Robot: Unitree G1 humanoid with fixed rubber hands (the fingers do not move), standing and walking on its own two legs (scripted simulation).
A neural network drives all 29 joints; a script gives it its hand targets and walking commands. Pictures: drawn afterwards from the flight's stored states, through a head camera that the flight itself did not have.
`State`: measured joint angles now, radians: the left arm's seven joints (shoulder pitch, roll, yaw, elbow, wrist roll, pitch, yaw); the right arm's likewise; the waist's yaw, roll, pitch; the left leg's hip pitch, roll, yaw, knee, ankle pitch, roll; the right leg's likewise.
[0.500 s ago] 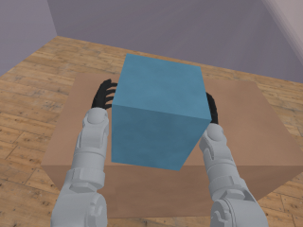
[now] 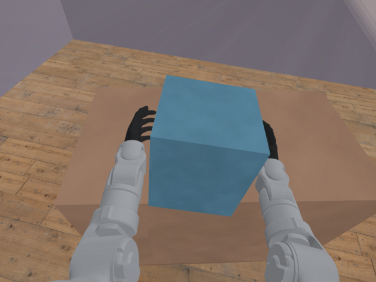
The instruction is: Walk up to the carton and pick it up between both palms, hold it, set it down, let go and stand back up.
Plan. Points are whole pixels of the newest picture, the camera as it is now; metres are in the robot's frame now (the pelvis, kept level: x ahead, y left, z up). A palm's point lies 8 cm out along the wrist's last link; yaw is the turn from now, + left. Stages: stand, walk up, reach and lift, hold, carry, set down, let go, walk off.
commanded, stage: set down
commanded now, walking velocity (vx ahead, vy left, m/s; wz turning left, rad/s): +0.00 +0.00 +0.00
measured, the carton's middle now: (200, 149) +0.40 -0.01 +0.05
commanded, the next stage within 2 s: none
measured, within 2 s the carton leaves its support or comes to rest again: rests again in 0.62 s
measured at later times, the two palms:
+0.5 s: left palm (142, 143) +0.39 +0.13 +0.07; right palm (270, 160) +0.38 -0.17 +0.06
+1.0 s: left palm (139, 150) +0.38 +0.13 +0.06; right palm (269, 161) +0.37 -0.17 +0.06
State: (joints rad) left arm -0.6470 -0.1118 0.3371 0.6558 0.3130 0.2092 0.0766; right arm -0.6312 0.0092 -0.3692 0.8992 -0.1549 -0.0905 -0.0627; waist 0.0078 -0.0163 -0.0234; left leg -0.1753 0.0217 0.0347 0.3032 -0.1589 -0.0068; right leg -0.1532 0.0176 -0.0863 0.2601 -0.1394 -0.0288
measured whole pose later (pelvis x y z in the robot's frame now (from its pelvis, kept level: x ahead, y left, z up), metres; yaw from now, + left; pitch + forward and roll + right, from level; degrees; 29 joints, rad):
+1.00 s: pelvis +0.00 +0.00 +0.00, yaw -1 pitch +5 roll +0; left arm -0.61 -0.13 0.41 0.73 0.37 0.02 0.06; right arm -0.64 0.07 -0.54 0.92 -0.33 -0.22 -0.01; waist 0.00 -0.03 -0.03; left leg -0.22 0.02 0.05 0.29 -0.14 -0.01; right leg -0.21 0.02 -0.07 0.26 -0.13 -0.03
